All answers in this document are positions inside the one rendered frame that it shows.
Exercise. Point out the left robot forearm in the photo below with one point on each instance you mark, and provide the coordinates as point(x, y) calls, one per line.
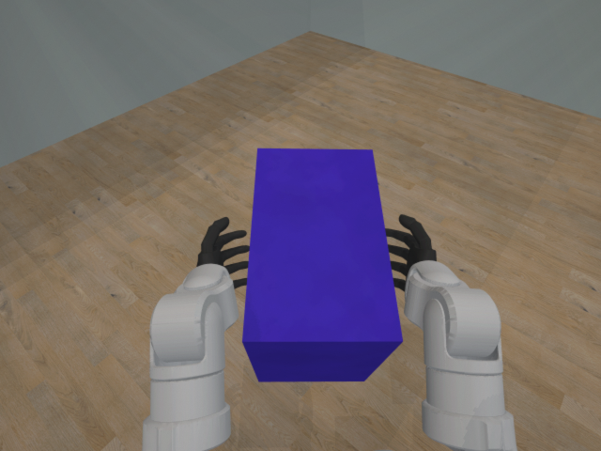
point(187, 408)

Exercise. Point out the carton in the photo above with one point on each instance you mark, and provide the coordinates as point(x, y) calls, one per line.
point(320, 301)

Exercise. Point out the left robot hand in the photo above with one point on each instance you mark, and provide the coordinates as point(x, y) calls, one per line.
point(213, 243)

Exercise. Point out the right robot forearm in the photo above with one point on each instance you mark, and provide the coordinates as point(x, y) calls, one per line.
point(464, 406)

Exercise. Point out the right robot hand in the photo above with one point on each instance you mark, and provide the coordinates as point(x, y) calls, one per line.
point(419, 243)

